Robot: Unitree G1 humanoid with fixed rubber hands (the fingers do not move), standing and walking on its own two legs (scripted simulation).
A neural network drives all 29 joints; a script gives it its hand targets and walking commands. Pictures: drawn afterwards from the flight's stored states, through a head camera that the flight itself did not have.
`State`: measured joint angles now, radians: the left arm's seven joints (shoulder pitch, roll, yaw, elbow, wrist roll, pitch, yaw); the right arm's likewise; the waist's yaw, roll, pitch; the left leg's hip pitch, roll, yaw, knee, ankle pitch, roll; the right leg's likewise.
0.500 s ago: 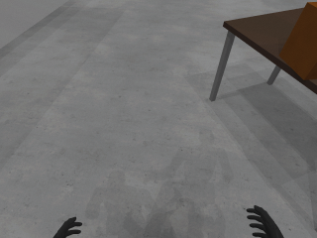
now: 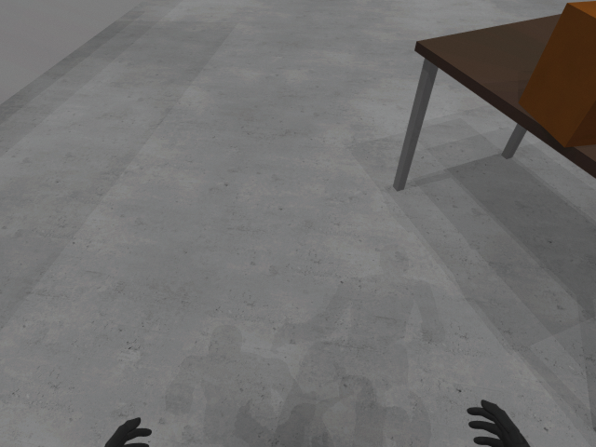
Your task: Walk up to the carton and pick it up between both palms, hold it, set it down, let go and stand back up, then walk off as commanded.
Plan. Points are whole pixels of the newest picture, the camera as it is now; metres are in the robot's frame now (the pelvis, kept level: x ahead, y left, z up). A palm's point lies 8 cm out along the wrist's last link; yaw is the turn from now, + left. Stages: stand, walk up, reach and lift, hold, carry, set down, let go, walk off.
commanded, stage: walk up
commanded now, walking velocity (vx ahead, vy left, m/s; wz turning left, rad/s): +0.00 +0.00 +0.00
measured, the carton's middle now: out of the picture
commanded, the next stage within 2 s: none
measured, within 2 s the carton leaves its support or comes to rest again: neither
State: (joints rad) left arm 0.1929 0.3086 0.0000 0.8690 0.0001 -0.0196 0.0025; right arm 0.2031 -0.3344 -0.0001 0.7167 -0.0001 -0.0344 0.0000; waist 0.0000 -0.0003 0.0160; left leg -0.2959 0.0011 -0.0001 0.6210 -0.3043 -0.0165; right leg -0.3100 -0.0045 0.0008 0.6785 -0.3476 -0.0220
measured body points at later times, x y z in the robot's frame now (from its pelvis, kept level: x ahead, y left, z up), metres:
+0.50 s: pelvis +0.04 -0.06 -0.01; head +0.06 -0.08 +0.44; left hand +0.18 +0.24 -0.10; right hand +0.15 -0.42 -0.08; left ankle +0.03 +0.09 -0.68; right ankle +0.04 -0.18 -0.72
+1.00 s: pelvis +0.19 -0.07 +0.02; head +0.21 -0.07 +0.47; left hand +0.37 +0.20 -0.08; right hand +0.18 -0.42 -0.06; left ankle +0.24 +0.03 -0.72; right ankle +0.14 -0.23 -0.67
